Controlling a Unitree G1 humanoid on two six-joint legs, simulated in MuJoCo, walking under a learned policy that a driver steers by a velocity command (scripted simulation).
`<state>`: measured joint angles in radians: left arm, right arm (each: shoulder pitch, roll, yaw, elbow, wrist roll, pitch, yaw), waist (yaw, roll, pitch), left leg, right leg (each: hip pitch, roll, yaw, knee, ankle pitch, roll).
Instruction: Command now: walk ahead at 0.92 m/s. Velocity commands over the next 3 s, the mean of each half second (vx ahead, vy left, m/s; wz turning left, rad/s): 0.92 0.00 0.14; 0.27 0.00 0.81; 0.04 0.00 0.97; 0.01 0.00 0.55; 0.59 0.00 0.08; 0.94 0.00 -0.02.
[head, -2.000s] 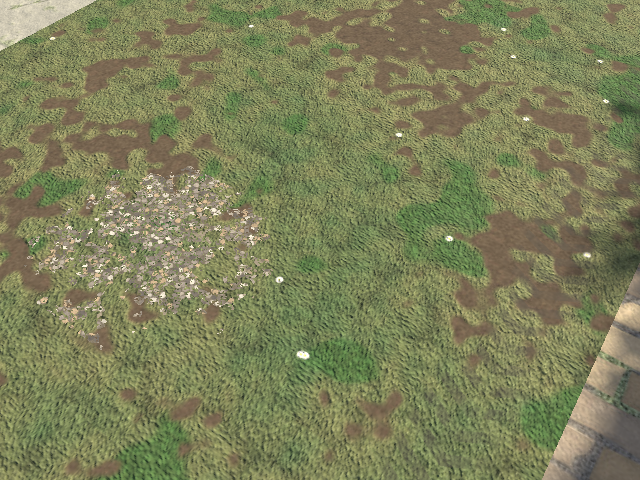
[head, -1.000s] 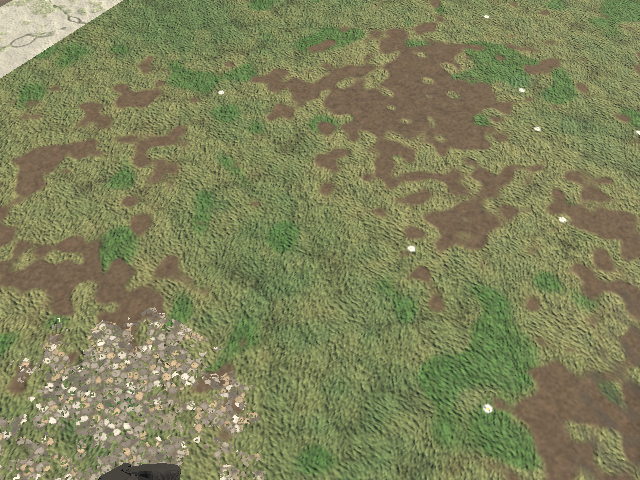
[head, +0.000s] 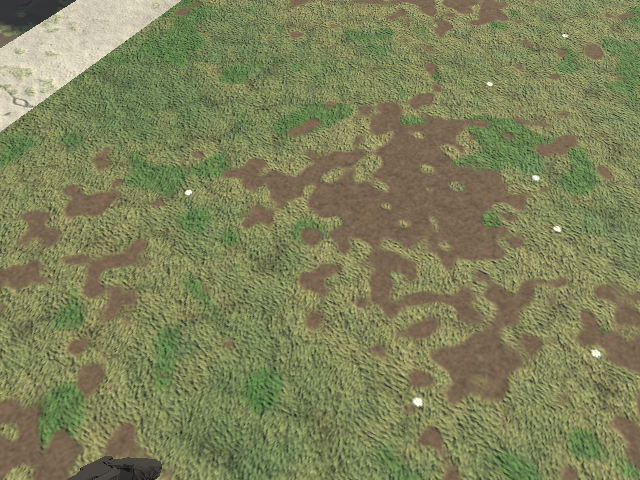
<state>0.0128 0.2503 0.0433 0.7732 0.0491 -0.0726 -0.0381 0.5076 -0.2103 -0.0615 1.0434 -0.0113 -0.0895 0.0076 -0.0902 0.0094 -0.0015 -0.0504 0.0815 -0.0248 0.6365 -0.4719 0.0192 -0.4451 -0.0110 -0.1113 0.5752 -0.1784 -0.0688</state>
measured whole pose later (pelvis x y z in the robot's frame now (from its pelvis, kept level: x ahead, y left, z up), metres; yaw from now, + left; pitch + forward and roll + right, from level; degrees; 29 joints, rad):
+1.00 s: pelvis +0.69 -0.02 +0.00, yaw +33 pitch +2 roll -2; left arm 0.07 0.24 0.04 0.64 0.03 -0.02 0.05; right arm 0.19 -0.33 -0.08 0.64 0.03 0.06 -0.03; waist -0.02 0.01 0.08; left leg -0.60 0.00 -0.05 1.30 -0.45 -0.08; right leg -0.42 0.02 -0.02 0.44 -0.06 -0.02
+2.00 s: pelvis +0.70 +0.04 +0.01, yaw +75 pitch +1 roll +0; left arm 0.17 0.27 0.05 0.73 -0.02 0.02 0.01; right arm 0.18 -0.28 -0.05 0.61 0.01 0.04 -0.01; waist 0.03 0.01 0.04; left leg -0.26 -0.01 -0.06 0.54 -0.29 -0.05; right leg -0.28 -0.02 0.03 0.50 -0.24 0.02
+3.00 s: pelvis +0.88 +0.57 +0.00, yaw +74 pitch +1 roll +1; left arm 0.39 0.26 0.02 0.90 0.00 -0.07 -0.01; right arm 0.18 -0.29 -0.03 0.79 -0.05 -0.07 0.01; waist 0.03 -0.01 0.05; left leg -0.40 -0.06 0.12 0.58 -0.20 0.09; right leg -0.22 0.00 0.04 1.25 -0.29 -0.11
